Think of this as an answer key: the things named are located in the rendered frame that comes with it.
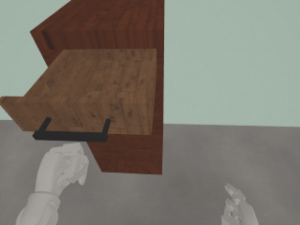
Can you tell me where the left robot forearm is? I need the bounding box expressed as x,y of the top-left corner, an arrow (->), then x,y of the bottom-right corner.
15,191 -> 61,225

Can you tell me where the handle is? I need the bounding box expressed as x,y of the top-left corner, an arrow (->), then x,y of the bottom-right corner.
33,117 -> 111,143

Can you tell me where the left robot hand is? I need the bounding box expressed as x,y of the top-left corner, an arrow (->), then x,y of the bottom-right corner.
35,142 -> 89,197

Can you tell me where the drawer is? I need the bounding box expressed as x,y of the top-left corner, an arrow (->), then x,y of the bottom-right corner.
0,49 -> 158,135

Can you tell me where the cabinet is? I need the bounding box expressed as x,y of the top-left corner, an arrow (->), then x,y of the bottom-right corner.
30,0 -> 165,175

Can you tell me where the right robot hand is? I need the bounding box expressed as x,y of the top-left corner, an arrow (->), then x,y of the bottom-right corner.
221,183 -> 259,225

